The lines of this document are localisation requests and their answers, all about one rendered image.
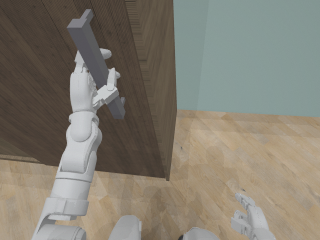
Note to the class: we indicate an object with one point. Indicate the right robot forearm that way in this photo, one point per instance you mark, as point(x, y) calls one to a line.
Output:
point(262, 234)

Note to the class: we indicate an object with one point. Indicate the left robot hand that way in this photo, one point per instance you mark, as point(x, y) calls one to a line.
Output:
point(83, 86)

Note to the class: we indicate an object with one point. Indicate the wardrobe door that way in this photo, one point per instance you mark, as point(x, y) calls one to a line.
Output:
point(8, 149)
point(37, 58)

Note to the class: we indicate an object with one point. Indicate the right robot hand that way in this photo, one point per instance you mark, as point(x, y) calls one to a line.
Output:
point(255, 218)

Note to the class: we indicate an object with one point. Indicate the handle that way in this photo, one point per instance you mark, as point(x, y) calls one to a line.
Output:
point(85, 41)

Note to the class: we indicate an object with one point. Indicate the robot right thigh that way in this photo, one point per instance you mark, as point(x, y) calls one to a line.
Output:
point(199, 234)

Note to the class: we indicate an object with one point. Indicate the robot left thigh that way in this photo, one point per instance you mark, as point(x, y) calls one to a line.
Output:
point(128, 227)

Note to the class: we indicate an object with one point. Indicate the left robot forearm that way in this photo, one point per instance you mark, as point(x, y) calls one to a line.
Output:
point(68, 198)

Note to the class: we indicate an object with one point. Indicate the robot thigh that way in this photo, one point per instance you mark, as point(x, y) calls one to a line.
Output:
point(128, 227)
point(199, 234)

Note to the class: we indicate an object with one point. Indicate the robot left upper arm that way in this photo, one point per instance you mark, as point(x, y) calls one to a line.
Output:
point(61, 232)

